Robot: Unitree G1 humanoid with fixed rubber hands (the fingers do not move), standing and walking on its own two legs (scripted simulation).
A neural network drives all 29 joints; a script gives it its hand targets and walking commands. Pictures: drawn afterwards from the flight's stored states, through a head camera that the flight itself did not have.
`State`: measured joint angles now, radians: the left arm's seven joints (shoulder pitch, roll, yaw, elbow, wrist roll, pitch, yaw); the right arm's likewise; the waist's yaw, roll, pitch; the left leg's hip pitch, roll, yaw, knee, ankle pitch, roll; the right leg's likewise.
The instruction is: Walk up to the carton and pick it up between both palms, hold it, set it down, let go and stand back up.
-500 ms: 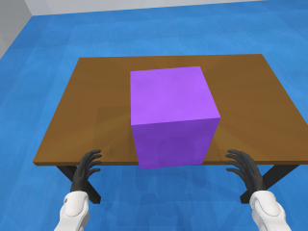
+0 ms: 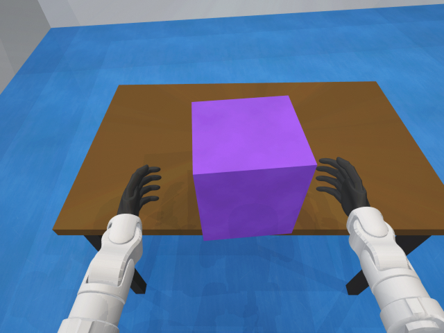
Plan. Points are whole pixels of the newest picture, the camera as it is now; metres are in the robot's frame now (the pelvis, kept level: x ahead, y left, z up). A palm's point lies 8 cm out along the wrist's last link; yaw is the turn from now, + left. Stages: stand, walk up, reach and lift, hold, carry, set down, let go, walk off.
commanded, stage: reach and lift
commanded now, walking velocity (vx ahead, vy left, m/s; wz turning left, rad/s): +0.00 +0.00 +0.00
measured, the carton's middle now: (244, 171) +0.45 -0.03 +0.00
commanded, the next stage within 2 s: none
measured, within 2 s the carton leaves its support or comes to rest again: neither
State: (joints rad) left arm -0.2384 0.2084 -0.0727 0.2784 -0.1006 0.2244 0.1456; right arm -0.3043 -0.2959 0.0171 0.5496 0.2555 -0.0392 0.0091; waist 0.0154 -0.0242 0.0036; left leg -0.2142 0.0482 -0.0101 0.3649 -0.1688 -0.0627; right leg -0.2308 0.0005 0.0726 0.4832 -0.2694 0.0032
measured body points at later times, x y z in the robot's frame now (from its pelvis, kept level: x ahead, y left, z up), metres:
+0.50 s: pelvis +0.01 +0.00 +0.00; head +0.03 -0.01 +0.45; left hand +0.39 +0.18 +0.12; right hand +0.42 -0.21 +0.11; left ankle +0.01 +0.17 -0.74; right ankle -0.01 -0.12 -0.74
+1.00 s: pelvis +0.01 +0.00 +0.00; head +0.02 -0.01 +0.45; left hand +0.44 +0.18 +0.16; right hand +0.47 -0.20 +0.16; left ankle +0.01 +0.17 -0.74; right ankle -0.01 -0.12 -0.74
